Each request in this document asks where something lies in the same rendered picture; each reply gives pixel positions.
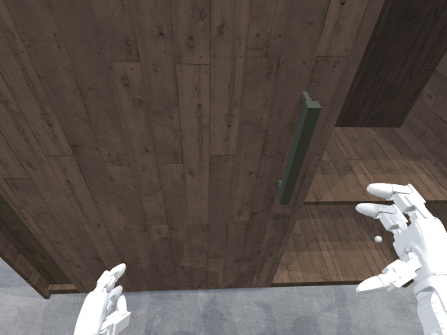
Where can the robot right hand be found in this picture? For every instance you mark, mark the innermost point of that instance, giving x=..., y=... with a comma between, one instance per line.
x=426, y=237

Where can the handle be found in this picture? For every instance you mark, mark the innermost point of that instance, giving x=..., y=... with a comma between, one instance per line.
x=306, y=126

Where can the wardrobe door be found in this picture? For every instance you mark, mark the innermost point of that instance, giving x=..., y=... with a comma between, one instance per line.
x=20, y=236
x=153, y=132

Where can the robot left hand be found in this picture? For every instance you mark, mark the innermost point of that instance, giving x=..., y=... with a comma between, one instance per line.
x=98, y=304

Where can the right robot forearm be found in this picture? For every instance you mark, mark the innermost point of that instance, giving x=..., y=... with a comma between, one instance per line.
x=431, y=293

